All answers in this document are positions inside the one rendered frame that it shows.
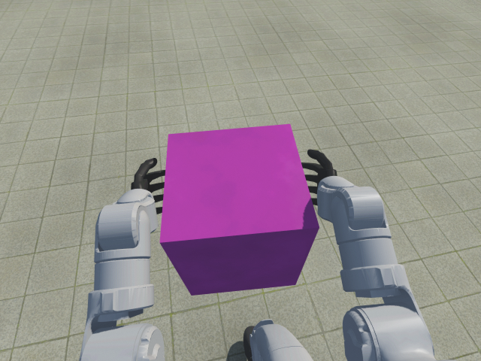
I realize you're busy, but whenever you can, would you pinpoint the right robot forearm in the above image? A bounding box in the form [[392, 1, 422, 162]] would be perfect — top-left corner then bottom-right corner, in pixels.
[[317, 176, 434, 353]]

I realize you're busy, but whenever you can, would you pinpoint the carton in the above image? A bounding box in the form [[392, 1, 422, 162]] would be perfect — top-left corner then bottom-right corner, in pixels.
[[159, 124, 319, 296]]

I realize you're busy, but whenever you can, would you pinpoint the right robot hand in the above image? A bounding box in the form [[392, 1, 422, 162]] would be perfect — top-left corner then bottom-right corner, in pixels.
[[301, 150, 337, 206]]

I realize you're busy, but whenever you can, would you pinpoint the left robot hand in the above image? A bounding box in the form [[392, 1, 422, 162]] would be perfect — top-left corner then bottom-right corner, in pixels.
[[131, 158, 165, 214]]

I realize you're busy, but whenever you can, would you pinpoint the right robot upper arm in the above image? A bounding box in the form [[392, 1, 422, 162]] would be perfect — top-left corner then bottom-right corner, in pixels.
[[343, 302, 457, 361]]

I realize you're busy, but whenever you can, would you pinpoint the left robot upper arm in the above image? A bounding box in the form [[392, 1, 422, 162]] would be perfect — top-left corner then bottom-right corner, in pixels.
[[81, 323, 165, 361]]

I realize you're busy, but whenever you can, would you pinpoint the robot right thigh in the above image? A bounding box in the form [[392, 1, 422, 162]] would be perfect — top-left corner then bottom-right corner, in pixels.
[[250, 324, 313, 361]]

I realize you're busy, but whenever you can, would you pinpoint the left robot forearm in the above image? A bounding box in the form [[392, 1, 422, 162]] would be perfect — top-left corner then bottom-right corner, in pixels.
[[79, 189, 159, 361]]

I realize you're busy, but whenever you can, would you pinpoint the robot right shin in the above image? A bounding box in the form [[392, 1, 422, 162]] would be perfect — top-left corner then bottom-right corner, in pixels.
[[251, 319, 274, 359]]

